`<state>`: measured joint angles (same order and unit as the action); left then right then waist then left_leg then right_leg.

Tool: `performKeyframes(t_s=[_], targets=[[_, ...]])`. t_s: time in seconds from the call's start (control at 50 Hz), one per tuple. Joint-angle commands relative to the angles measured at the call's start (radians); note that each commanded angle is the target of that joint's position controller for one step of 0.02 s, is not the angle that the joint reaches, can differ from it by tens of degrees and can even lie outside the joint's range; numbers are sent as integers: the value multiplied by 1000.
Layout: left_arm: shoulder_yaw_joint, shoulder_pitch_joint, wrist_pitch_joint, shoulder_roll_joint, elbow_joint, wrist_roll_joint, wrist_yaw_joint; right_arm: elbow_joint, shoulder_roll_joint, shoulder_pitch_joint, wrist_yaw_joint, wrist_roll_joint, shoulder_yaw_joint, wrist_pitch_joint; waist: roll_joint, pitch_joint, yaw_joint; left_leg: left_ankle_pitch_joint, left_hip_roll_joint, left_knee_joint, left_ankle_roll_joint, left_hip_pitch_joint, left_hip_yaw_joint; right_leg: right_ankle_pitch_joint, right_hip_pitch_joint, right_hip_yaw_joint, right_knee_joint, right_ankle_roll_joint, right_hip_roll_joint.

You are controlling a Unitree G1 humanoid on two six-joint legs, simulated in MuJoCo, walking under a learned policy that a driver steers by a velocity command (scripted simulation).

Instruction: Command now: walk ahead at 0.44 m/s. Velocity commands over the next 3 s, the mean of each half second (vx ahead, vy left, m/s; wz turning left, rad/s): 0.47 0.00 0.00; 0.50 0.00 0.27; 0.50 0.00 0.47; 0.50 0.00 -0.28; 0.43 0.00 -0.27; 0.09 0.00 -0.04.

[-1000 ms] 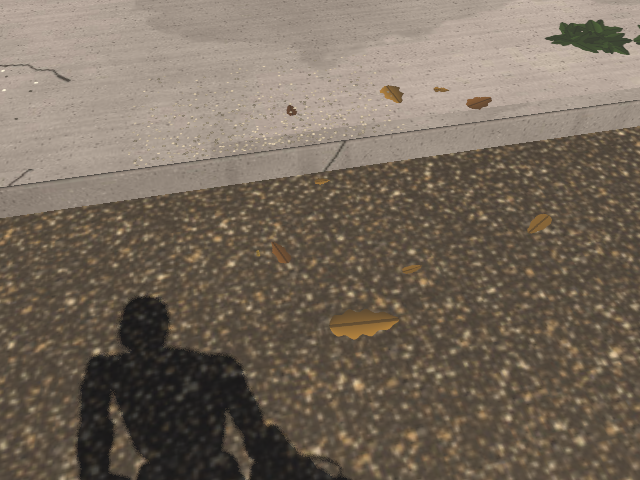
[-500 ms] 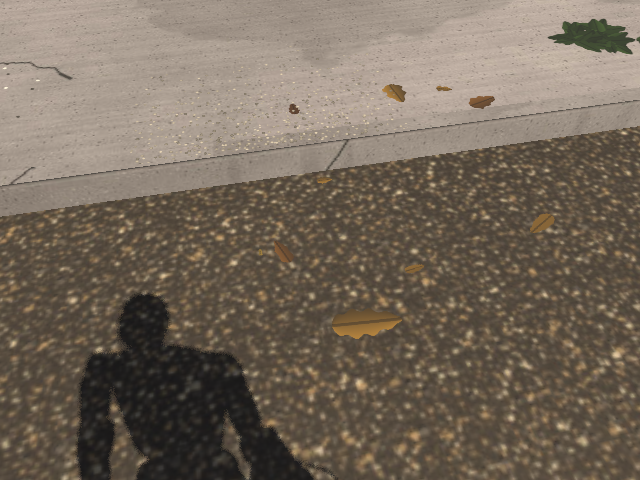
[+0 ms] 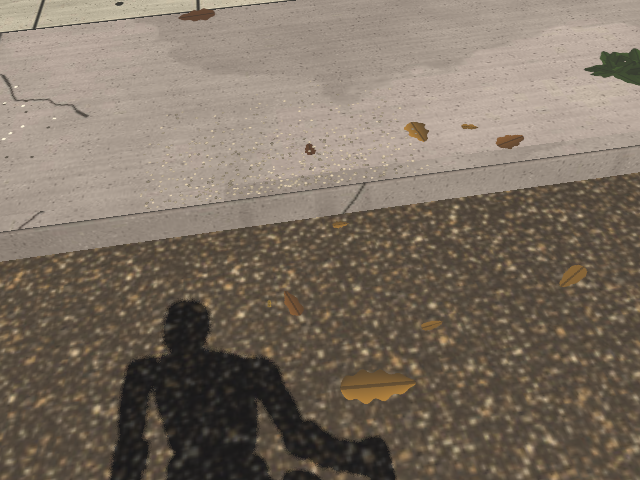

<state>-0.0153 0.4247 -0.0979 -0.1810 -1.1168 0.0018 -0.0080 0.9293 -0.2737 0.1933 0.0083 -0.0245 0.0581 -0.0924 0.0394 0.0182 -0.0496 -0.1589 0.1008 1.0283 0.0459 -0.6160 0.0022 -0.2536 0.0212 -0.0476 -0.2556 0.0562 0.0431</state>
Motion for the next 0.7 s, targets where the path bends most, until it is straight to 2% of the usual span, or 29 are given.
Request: performKeyframes(t_s=[0.02, 0.06, 0.1, 0.16, 0.2, 0.22, 0.24, 0.26, 0.28, 0.3, 0.32, 0.34, 0.36, 0.38, 0.4, 0.42, 0.46, 0.52, 0.58, 0.64, 0.7], targets=[[-22, 14, 0, -167, 47, 4, 20, -94, -8, -130, 5, 5, -6, -3, -91, -141, 4, 108, 15, -187, -31, -148, 9, 323, 29, 159, 152, 125, -237], [-25, 36, 3, -179, 54, 1, 27, -123, 1, -217, 12, 1, -15, -6, -104, -152, -19, 184, -13, -324, -34, -88, 38, 309, 55, 125, 174, 120, -224], [-29, 75, 4, -184, 46, -8, 29, -144, -4, -276, 21, -3, -19, -7, -106, -167, -30, 217, -32, -402, -26, -55, 50, 304, 34, 112, 182, 122, -239], [-37, 88, 12, -186, 40, -18, 32, -175, -22, -321, 37, -7, -18, -14, -110, -173, -11, 196, -42, -481, 12, -48, 31, 390, -73, 98, 140, 110, -282], [-48, 61, 21, -208, 51, -13, 32, -170, -60, -265, 43, -5, -2, -19, -135, -109, 42, 139, -78, -495, 44, 57, 46, 648, -140, 83, 39, 88, -298], [-53, 47, 29, -222, 58, -8, 32, -150, -91, -181, 41, -5, 14, -18, -161, -39, 91, 106, -112, -480, 63, 174, 67, 838, -157, 72, -67, 77, -294], [-51, 28, 39, -215, 66, -1, 32, -100, -131, -14, 34, -8, 39, -15, -162, 60, 175, 101, -144, -485, 90, 383, 88, 939, -116, 40, -263, 53, -255], [-39, 19, 40, -193, 89, 9, 28, -55, -182, 169, 24, -1, 57, -8, -120, 182, 246, 79, -22, -453, 142, 699, -50, 734, 101, 26, -542, 26, -216], [1, 158, 19, -40, 101, 3, 12, -23, -267, 279, 23, 23, 76, -4, 156, 366, 172, -194, 252, -564, 318, 1060, -575, 102, 493, 31, -966, -40, -13], [-7, 122, -15, -83, 84, -17, 2, -21, -188, 256, 25, 20, 50, -3, 164, 393, 185, -269, 285, -743, 317, 1048, -809, -283, 609, 186, -1120, -21, 12], [-30, 12, -34, -161, 129, -47, -2, -31, -141, 151, 24, 12, 35, -8, 135, 201, 158, -253, 254, -760, 256, 898, -652, -239, 705, 174, -1169, -2, -50], [-33, -64, -43, -180, 151, -52, 5, -55, -104, 51, 25, 12, 22, -14, 36, 99, 127, -145, 220, -782, 223, 716, -495, -141, 682, 146, -1128, 8, -109], [-41, -94, -39, -176, 157, -41, 16, -60, -78, -10, 31, 23, 15, -20, -18, 39, 89, -38, 183, -810, 202, 561, -383, -70, 632, 129, -1058, 7, -150], [-48, -74, -24, -162, 152, -29, 23, -58, -48, -40, 36, 32, 5, -27, -3, 16, 47, 18, 139, -840, 182, 463, -293, -31, 559, 134, -1005, 9, -184], [-46, -47, -8, -134, 148, -26, 25, -48, -37, -43, 41, 34, 3, -28, 25, 10, 27, 32, 122, -866, 184, 408, -251, -19, 515, 133, -972, 7, -194], [-45, -37, 5, -113, 147, -23, 27, -36, -41, -26, 40, 31, 4, -30, 28, -3, 18, 55, 113, -888, 194, 373, -218, -18, 502, 124, -942, 2, -200], [-50, -91, 17, -122, 174, -17, 31, -14, -72, 12, 27, 30, 9, -32, 24, -43, 14, 83, 104, -925, 208, 344, -169, 38, 553, 111, -861, -18, -212], [-55, -228, 13, -135, 225, -5, 29, 4, -103, 77, 2, 27, 15, -25, 3, -73, 46, 118, 100, -941, 200, 400, -136, 209, 662, 102, -663, -47, -215], [-47, -344, 2, -115, 258, -9, 16, 14, -116, 126, -10, 18, 16, -17, 7, -83, 82, 139, 71, -941, 167, 428, -73, 357, 624, 65, -448, -51, -175], [-41, -454, -4, -116, 294, -16, 3, 41, -123, 205, -14, 6, 19, -7, 0, -104, 120, 122, 86, -913, 164, 488, -94, 369, 604, 56, -333, -60, -140], [-43, -497, -18, -140, 325, -21, -14, 51, -132, 231, -21, -1, 27, 11, 9, -109, 112, 131, 130, -839, 152, 584, -142, 299, 597, 82, -247, -48, -124]])
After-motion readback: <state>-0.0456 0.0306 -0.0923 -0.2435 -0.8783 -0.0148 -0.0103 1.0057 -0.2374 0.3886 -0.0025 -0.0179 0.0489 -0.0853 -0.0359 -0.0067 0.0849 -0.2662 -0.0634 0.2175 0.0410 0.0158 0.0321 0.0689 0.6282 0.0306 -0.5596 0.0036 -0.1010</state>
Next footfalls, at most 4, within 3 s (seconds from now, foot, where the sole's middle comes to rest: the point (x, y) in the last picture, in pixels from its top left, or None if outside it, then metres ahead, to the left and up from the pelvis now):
0.26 left None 0.35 0.14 -0.78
0.78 right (409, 427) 0.65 -0.10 -0.78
1.32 left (275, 339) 0.87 0.22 -0.78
1.84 right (325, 245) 1.18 0.11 -0.78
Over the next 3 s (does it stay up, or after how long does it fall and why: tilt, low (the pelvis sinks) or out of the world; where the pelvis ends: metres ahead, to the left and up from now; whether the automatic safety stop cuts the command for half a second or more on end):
stays up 1.56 0.25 0.09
